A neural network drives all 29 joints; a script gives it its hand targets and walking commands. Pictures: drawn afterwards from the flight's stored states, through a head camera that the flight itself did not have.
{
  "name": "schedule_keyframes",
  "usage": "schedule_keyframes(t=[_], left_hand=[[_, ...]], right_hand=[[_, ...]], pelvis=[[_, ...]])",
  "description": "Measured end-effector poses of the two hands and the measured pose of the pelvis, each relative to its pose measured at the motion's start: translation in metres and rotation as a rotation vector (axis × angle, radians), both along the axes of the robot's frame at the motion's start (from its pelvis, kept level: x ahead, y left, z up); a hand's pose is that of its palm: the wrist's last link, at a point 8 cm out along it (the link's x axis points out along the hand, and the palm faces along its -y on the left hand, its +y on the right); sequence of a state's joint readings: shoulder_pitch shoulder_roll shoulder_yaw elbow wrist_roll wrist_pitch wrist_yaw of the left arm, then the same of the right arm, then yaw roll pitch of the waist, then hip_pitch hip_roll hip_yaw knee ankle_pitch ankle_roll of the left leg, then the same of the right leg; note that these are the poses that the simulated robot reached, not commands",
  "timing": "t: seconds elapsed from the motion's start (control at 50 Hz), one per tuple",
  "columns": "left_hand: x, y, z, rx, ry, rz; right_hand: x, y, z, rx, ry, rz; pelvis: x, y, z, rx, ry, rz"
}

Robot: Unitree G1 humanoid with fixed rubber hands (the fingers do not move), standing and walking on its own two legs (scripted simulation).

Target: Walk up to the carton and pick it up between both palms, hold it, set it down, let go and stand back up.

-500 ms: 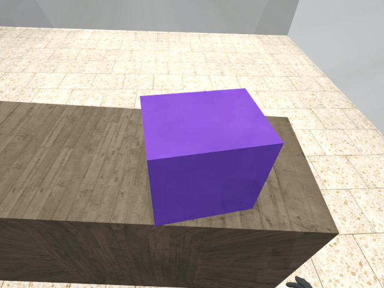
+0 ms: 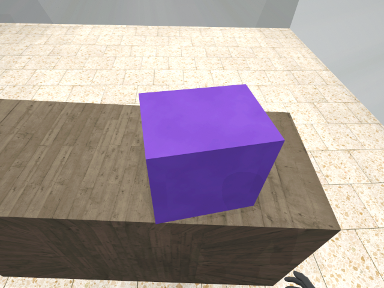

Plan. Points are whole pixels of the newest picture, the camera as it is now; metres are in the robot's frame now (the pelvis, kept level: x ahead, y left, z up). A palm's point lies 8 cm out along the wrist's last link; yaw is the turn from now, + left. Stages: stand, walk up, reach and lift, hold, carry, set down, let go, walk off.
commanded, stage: stand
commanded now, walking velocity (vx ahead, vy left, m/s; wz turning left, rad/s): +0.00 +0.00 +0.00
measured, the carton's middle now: (200, 154) +0.44 +0.01 +0.00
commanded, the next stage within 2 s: none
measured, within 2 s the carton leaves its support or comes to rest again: neither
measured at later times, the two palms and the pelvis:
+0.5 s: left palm out of the picture +0.05 +0.28 -0.12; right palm out of the picture +0.11 -0.24 -0.10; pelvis +0.00 +0.00 +0.00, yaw +0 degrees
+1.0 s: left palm out of the picture +0.05 +0.28 -0.11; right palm out of the picture +0.12 -0.24 -0.11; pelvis +0.00 +0.00 +0.00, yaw +0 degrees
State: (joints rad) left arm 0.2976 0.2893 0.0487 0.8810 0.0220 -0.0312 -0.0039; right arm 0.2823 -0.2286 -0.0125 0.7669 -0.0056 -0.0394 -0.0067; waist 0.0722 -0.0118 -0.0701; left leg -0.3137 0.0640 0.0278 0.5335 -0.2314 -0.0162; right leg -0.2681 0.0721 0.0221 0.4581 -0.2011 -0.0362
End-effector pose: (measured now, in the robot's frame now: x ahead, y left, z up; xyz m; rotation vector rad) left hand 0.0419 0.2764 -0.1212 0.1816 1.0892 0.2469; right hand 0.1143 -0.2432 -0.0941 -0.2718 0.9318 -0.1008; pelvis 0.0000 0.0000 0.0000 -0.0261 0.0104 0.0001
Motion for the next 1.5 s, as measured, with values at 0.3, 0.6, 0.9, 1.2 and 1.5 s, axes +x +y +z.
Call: schedule_keyframes(t=[0.3,0.6,0.9,1.2,1.5], left_hand=[[0.002,0.002,0.003,0.011,0.005,-0.002],[0.005,0.002,0.003,0.014,0.011,-0.005],[0.01,0.003,0.008,0.027,0.005,-0.007],[0.013,0.001,0.009,0.032,0.008,-0.008],[0.016,0.001,0.011,0.038,0.007,-0.009]], right_hand=[[-0.001,0.001,-0.005,0.011,0.019,-0.002],[0.0,0.001,-0.008,0.013,0.039,-0.003],[0.006,0.002,-0.011,0.027,0.034,0.0],[0.006,0.0,-0.013,0.03,0.048,-0.001],[0.009,-0.001,-0.015,0.033,0.049,-0.002]], pelvis=[[0.0,0.0,0.0,0.0,0.0,0.0],[0.001,-0.001,0.0,0.001,0.001,0.0],[0.002,-0.002,0.0,0.002,0.003,0.0],[0.005,-0.004,0.001,0.005,0.006,0.0],[0.006,-0.005,0.001,0.006,0.008,0.0]])
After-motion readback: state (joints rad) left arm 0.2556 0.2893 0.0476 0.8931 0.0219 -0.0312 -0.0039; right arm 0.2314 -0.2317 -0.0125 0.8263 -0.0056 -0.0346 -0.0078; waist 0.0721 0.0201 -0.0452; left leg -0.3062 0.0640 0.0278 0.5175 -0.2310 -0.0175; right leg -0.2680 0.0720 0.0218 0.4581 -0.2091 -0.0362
